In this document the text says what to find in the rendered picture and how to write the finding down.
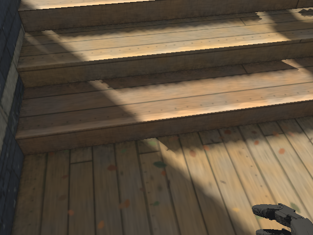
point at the right robot hand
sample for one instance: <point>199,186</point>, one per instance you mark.
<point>285,216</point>

